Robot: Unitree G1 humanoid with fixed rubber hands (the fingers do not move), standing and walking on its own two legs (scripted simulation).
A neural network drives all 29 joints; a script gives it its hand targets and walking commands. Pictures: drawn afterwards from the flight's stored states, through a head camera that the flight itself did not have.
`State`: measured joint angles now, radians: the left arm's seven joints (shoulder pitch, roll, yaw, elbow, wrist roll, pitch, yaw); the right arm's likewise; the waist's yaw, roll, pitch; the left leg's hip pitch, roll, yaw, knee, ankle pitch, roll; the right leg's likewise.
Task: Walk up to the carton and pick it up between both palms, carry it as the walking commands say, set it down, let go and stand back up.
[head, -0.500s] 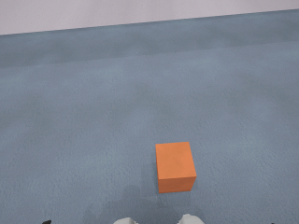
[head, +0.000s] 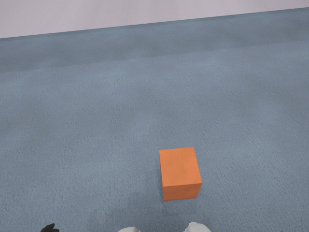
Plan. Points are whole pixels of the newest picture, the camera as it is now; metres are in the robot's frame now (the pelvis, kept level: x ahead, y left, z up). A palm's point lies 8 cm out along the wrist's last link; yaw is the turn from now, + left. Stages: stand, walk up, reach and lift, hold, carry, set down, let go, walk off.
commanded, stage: walk up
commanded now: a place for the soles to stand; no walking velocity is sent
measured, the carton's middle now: (178, 174) +0.52 -0.07 -0.60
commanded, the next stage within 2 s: none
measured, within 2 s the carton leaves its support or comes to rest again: neither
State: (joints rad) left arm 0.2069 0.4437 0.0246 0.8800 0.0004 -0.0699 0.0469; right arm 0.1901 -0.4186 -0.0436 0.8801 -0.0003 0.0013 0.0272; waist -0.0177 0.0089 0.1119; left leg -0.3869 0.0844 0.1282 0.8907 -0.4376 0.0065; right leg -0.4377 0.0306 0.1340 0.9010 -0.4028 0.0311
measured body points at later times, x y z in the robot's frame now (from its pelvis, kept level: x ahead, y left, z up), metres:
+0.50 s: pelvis +0.04 -0.10 +0.00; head +0.07 -0.09 +0.45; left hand +0.13 +0.23 -0.11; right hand +0.09 -0.47 -0.09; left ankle +0.04 +0.07 -0.64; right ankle +0.09 -0.21 -0.69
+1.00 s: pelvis +0.05 -0.09 +0.00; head +0.08 -0.07 +0.45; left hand +0.19 +0.24 -0.11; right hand +0.11 -0.45 -0.08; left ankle +0.14 +0.06 -0.69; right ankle +0.09 -0.21 -0.69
